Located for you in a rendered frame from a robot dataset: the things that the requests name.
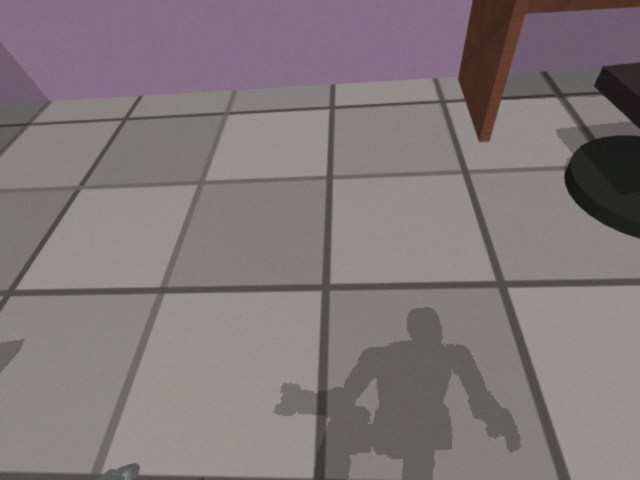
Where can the desk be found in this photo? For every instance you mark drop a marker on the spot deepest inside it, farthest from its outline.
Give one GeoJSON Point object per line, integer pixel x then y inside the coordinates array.
{"type": "Point", "coordinates": [492, 35]}

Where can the left robot hand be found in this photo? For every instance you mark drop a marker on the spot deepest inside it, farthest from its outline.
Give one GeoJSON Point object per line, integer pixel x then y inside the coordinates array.
{"type": "Point", "coordinates": [127, 472]}

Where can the office chair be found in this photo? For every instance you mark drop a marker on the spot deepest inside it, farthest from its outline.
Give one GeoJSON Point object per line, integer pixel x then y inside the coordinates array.
{"type": "Point", "coordinates": [603, 175]}

